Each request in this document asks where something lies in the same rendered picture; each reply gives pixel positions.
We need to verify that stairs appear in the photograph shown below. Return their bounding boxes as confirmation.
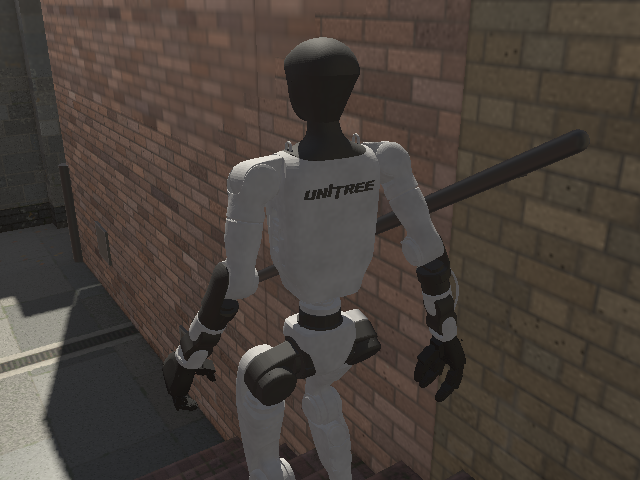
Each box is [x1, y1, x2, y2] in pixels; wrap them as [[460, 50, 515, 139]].
[[134, 436, 475, 480]]

